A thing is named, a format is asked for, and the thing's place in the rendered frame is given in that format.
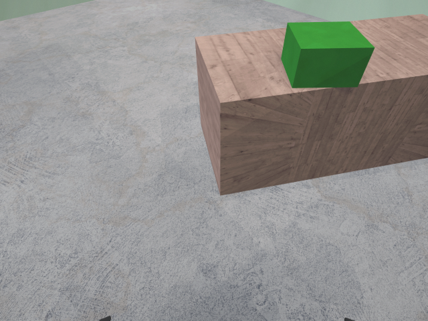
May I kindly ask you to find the carton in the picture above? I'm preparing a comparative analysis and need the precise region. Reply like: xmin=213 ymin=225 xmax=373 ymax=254
xmin=281 ymin=21 xmax=375 ymax=88

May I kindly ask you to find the pedestal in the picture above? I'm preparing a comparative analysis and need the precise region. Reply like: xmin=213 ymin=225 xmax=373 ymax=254
xmin=195 ymin=14 xmax=428 ymax=196

